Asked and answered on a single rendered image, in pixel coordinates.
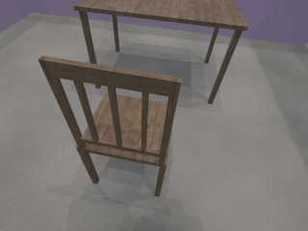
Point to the table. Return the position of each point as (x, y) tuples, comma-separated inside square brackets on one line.
[(224, 14)]

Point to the chair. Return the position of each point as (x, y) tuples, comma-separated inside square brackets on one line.
[(123, 127)]

